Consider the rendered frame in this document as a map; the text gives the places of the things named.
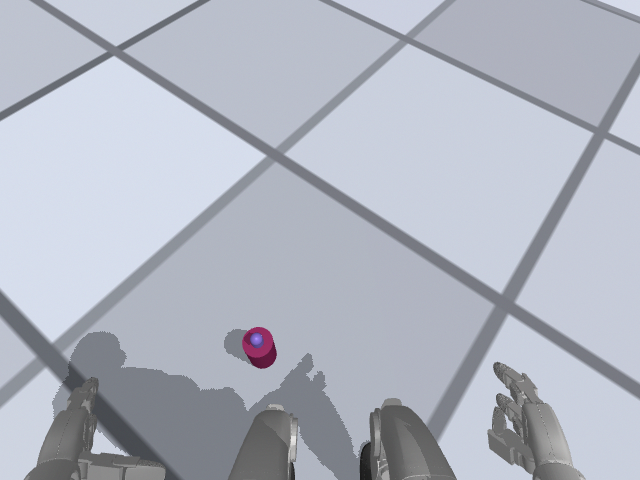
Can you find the right robot arm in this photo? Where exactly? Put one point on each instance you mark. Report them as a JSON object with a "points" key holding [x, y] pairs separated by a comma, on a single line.
{"points": [[556, 471]]}

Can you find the left robot hand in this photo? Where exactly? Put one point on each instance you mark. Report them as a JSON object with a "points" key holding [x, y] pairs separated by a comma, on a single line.
{"points": [[70, 437]]}

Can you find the right robot hand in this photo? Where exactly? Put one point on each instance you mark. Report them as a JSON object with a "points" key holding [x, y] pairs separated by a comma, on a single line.
{"points": [[539, 439]]}

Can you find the bottle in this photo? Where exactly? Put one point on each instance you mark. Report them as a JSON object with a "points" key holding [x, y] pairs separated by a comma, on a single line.
{"points": [[259, 346]]}

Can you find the left robot arm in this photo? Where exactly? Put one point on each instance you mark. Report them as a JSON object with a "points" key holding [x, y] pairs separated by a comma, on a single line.
{"points": [[58, 469]]}

